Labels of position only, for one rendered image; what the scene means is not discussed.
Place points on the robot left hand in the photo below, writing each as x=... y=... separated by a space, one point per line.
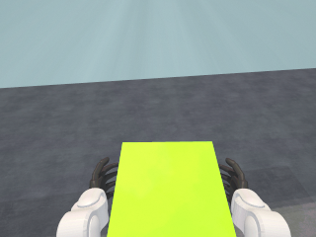
x=99 y=178

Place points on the robot right forearm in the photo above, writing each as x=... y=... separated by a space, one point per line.
x=254 y=218

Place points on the robot left forearm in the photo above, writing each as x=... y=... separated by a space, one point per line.
x=88 y=216

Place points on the robot right hand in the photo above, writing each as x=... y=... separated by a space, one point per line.
x=237 y=180

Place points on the carton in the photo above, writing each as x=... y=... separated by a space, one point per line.
x=169 y=189

